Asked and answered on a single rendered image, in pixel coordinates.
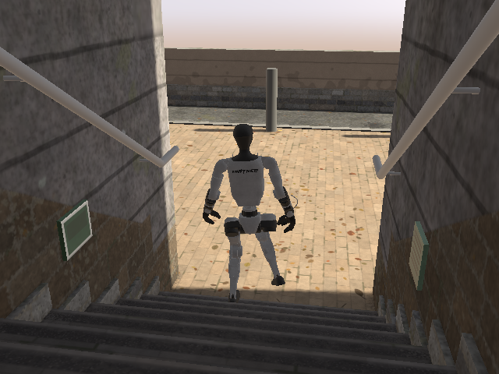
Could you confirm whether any left robot upper arm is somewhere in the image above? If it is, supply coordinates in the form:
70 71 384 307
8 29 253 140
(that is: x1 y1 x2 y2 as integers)
208 158 229 200

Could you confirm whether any robot right thigh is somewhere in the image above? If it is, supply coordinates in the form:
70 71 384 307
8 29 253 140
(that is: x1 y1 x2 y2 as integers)
255 213 277 242

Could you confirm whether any right robot upper arm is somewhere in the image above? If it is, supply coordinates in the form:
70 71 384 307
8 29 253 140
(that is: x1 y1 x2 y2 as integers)
261 156 286 199

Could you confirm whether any robot left hand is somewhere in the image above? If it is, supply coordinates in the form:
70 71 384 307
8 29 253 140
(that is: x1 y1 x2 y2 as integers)
203 210 221 224

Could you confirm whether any robot left foot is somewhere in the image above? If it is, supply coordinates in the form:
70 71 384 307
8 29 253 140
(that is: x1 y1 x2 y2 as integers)
228 290 240 303

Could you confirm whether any robot right hand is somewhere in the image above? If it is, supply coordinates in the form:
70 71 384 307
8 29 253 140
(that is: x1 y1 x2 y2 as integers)
277 214 296 233

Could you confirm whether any right robot forearm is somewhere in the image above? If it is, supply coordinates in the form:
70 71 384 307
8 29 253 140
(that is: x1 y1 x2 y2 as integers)
278 186 294 217

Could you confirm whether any left robot forearm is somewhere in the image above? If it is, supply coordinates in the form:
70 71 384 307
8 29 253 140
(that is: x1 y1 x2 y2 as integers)
203 189 216 213

